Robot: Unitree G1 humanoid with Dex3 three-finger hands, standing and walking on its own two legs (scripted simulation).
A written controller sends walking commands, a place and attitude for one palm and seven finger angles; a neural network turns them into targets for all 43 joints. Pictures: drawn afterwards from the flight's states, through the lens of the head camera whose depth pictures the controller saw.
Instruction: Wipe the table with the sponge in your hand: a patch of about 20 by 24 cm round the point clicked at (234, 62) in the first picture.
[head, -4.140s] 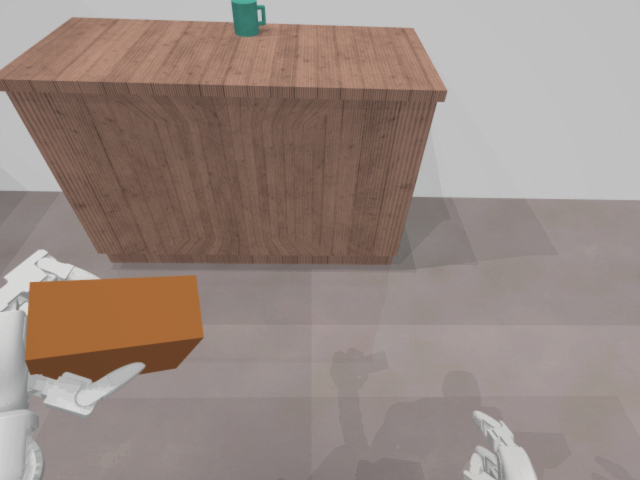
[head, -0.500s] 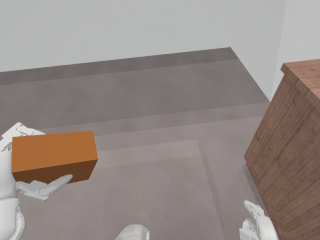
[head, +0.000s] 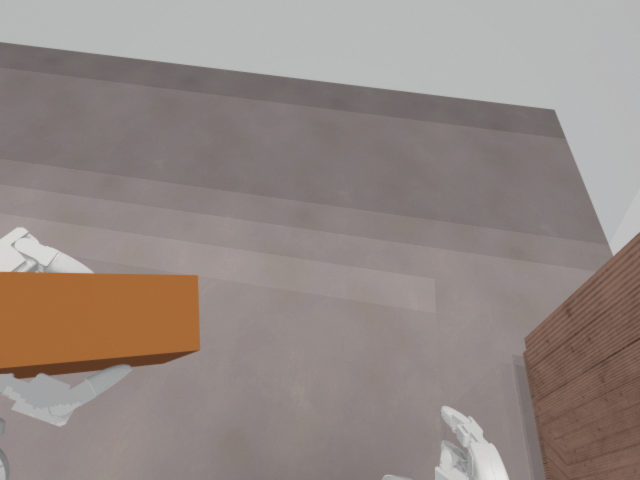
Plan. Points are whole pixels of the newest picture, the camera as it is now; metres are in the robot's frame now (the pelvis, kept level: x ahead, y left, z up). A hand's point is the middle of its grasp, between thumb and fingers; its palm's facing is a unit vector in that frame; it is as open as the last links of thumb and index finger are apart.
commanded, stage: walk to a spot facing it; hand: left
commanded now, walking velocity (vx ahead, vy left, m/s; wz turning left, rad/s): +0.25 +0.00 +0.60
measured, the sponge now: (129, 326) +0.22 +0.19 +0.15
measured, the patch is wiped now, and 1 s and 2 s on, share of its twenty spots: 0.00 0.00 0.00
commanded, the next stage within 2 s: turn to face it in 1.20 s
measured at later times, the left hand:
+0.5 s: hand out of the picture +0.11 +0.27 +0.18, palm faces +0.60 -0.66 -0.45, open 10.4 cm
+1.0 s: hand out of the picture +0.13 +0.33 +0.19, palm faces +0.74 -0.49 -0.47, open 10.4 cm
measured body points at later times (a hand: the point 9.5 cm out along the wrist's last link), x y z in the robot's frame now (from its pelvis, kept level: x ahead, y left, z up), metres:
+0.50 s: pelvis -0.03 -0.02 +0.01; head +0.01 -0.01 +0.45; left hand +0.07 +0.30 +0.21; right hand +0.21 -0.24 -0.08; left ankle -0.04 +0.14 -0.69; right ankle -0.01 -0.11 -0.74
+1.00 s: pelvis +0.05 +0.01 -0.01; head +0.07 +0.00 +0.44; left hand +0.09 +0.35 +0.21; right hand +0.29 -0.08 -0.11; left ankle -0.05 +0.13 -0.74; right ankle +0.14 -0.06 -0.74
